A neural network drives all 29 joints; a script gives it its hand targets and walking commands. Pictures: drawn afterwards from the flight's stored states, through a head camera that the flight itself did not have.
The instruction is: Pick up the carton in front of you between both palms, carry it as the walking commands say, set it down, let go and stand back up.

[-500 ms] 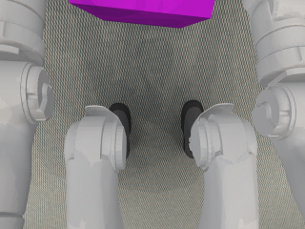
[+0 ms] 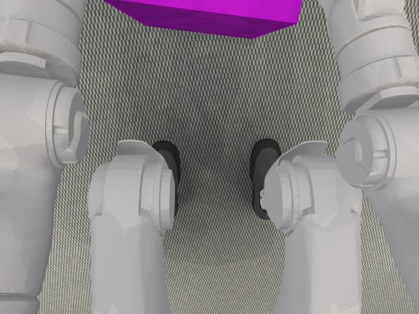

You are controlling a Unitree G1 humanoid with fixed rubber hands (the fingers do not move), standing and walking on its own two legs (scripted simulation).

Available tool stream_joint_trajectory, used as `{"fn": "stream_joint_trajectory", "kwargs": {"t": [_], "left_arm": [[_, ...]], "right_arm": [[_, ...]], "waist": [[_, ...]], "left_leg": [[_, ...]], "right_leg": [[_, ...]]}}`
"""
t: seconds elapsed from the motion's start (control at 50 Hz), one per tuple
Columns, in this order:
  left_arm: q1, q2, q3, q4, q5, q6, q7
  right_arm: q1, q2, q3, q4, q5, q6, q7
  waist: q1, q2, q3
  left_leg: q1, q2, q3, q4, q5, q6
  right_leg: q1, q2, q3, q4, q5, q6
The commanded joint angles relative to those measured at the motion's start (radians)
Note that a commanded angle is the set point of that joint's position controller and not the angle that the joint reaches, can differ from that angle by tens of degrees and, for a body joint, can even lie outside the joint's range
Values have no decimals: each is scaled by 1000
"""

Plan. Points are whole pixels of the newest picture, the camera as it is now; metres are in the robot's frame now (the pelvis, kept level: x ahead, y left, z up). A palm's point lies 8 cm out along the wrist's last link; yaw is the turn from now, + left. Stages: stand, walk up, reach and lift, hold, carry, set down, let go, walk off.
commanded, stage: reach and lift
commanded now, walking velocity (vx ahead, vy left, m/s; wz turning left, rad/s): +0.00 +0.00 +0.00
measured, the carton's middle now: out of the picture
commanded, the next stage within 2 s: none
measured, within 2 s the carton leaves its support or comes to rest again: leaves its support in 0.36 s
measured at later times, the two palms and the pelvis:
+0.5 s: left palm out of the picture +0.56 +0.19 -0.11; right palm out of the picture +0.56 -0.11 -0.11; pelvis +0.01 +0.00 +0.01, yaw +1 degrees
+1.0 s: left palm out of the picture +0.50 +0.19 +0.07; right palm out of the picture +0.51 -0.11 +0.07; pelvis -0.01 -0.01 +0.13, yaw +3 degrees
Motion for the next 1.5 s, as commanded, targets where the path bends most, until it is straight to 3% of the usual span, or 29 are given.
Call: {"fn": "stream_joint_trajectory", "kwargs": {"t": [0.0,0.04,0.08,0.12,0.18,0.26,0.34,0.38,0.4,0.42,0.46,0.5,0.6,0.7,0.82,1.0,1.12,1.48], "left_arm": [[-398,-253,-51,-124,5,5,-75],[-463,-598,-83,-133,26,36,-167],[-424,-822,-67,-154,61,71,-253],[-374,-924,-45,-187,76,96,-304],[-358,-990,-58,-241,70,115,-329],[-389,-1062,-130,-363,20,121,-321],[-458,-1145,-216,-592,-46,133,-278],[-457,-1193,-235,-690,-48,158,-261],[-454,-1230,-262,-716,-47,169,-249],[-428,-1250,-268,-728,-39,182,-241],[-353,-1284,-264,-706,-12,207,-235],[-260,-1320,-222,-612,33,229,-241],[-144,-1334,-2,-370,208,250,-272],[-157,-1308,119,-331,298,250,-281],[-179,-1353,101,-378,304,266,-284],[-72,-1488,-80,-536,211,307,-294],[68,-1532,-134,-560,196,300,-287],[418,-1576,-140,-563,254,235,-266]], "right_arm": [[-385,225,49,-127,-23,3,67],[-486,558,87,-126,-53,34,162],[-519,761,99,-151,-85,75,247],[-514,850,109,-181,-95,104,295],[-487,919,137,-210,-67,123,320],[-519,997,217,-291,15,125,318],[-573,1077,329,-461,88,135,287],[-583,1109,356,-545,88,153,277],[-579,1128,378,-581,78,162,266],[-575,1127,386,-607,65,172,258],[-530,1138,385,-610,33,194,254],[-464,1156,349,-546,-11,211,265],[-327,1165,116,-323,-195,241,302],[-326,1153,21,-278,-274,248,321],[-342,1215,69,-318,-259,267,336],[-218,1324,240,-426,-178,305,361],[-64,1363,296,-433,-161,297,366],[320,1406,330,-416,-221,239,360]], "waist": [[-11,71,-1208],[-6,74,-1146],[9,64,-1080],[16,39,-1054],[19,33,-1075],[37,47,-1300],[50,70,-1790],[53,95,-2029],[34,104,-2115],[35,109,-2163],[24,99,-2122],[9,98,-1920],[-13,89,-1439],[-2,68,-1420],[17,50,-1590],[13,68,-1816],[10,70,-1722],[14,35,-1417]], "left_leg": [[575,-23,43,-190,299,-3],[548,-42,49,-180,279,-4],[499,-56,65,-169,261,5],[462,-62,79,-163,270,18],[465,-66,85,-157,303,22],[594,-67,84,-146,448,20],[896,-75,90,-143,713,9],[1045,-88,89,-151,839,10],[1059,-95,103,-160,835,-2],[1062,-101,109,-179,817,-10],[1004,-112,112,-228,730,-23],[921,-119,105,-287,629,-28],[592,-128,127,-447,234,-19],[588,-133,128,-544,160,-9],[729,-131,136,-623,171,-7],[979,-134,140,-715,346,-30],[1051,-139,119,-797,396,-34],[1348,-124,40,-1135,400,-15]], "right_leg": [[600,46,-88,-114,309,-31],[566,61,-92,-101,278,-37],[525,71,-102,-96,252,-40],[499,74,-110,-93,255,-48],[497,75,-107,-86,291,-58],[555,79,-105,-67,408,-63],[659,98,-118,-79,580,-54],[669,105,-131,-107,628,-46],[685,112,-130,-120,635,-42],[712,114,-130,-135,628,-39],[724,117,-134,-177,576,-31],[639,121,-139,-236,482,-26],[491,124,-121,-377,197,-39],[526,120,-118,-474,135,-46],[633,119,-127,-560,138,-38],[832,123,-123,-657,289,-25],[907,124,-96,-743,334,-22],[1241,105,-8,-1092,345,-38]]}}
